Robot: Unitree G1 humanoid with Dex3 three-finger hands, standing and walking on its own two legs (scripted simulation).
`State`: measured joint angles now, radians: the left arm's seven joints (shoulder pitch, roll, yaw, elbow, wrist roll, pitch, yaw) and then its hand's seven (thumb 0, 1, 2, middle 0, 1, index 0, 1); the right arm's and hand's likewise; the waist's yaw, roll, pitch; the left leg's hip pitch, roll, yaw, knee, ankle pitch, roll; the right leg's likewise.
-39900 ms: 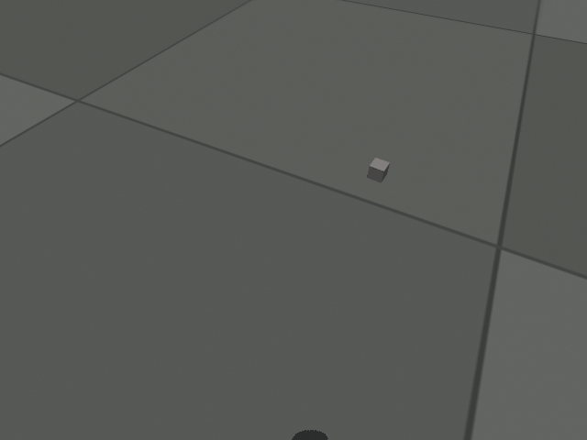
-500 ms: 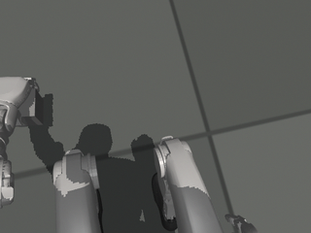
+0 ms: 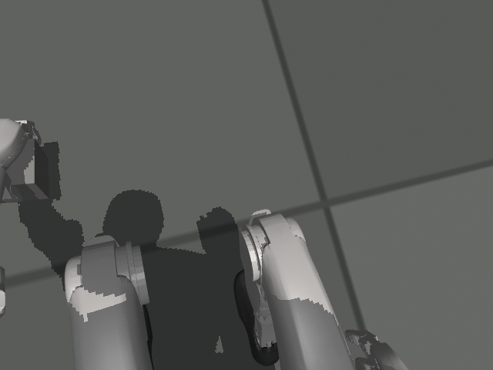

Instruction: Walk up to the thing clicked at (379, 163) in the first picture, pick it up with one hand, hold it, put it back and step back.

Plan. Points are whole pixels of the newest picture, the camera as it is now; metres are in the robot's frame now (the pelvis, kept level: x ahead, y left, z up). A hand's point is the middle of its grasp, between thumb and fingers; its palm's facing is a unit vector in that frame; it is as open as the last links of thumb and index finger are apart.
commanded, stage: lower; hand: left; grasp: from above
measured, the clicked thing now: (14, 171) +0.45 +0.31 -0.21
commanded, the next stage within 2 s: rest in 0.20 s
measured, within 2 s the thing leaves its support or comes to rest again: rests again in 1.72 s
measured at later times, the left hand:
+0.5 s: hand (21, 171) +0.46 +0.30 -0.22, palm faces -0.47 -0.05 -0.88, open 10.4 cm
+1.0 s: hand (30, 174) +0.46 +0.30 -0.25, palm faces -0.45 -0.06 -0.89, open 10.4 cm
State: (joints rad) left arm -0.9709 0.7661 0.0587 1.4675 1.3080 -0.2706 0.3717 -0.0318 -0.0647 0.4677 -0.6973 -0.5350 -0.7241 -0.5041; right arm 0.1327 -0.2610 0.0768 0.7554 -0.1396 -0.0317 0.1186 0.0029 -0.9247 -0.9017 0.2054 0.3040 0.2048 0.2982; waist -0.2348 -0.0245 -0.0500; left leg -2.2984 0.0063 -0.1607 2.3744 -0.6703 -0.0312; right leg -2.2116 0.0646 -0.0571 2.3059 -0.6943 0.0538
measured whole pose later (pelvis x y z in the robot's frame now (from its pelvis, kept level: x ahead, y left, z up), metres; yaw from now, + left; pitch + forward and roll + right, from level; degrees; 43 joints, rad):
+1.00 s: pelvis +0.00 +0.00 -0.04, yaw -4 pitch +29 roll -11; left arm -0.98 0.92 0.14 1.63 1.36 -0.28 0.55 -0.03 -0.07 0.47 -0.70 -0.53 -0.73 -0.50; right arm 0.09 -0.29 0.20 0.72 -0.25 -0.11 0.16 0.00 -0.91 -0.90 0.21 0.30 0.21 0.30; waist -0.32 -0.10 0.06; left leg -2.36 0.00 -0.24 2.54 -0.70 -0.04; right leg -2.26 0.09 -0.12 2.41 -0.69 0.06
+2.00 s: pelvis +0.00 +0.01 -0.04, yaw -6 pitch +27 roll -13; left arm -0.99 0.99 0.12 1.69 1.34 -0.27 0.60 0.00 -0.19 0.72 -0.40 -0.73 -0.40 -0.73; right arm 0.08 -0.31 0.28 0.69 -0.27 -0.18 0.20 0.00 -0.91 -0.90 0.21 0.30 0.21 0.30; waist -0.35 -0.13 0.11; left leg -2.35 0.01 -0.28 2.56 -0.70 -0.03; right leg -2.23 0.11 -0.14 2.40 -0.68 0.07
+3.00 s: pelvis +0.00 +0.00 +0.02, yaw +0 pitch +33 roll -9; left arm -0.93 0.75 0.01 1.25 1.13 -0.04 0.22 0.00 -0.46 0.95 -0.14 -0.95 -0.14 -0.95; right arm 0.14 -0.27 0.08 0.70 -0.10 -0.04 0.19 0.00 -0.91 -0.90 0.21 0.30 0.20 0.30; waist -0.21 0.02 -0.10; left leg -2.24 0.01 -0.16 2.33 -0.67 -0.02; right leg -2.15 0.06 -0.07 2.24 -0.69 0.05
